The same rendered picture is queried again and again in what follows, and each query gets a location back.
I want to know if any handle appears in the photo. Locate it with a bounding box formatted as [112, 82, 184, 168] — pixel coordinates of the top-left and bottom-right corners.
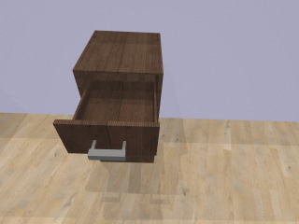
[87, 140, 126, 161]

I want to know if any cabinet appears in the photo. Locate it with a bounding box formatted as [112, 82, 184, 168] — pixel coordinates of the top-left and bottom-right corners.
[72, 30, 164, 163]

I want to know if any drawer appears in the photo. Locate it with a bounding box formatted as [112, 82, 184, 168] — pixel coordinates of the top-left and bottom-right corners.
[52, 79, 160, 156]

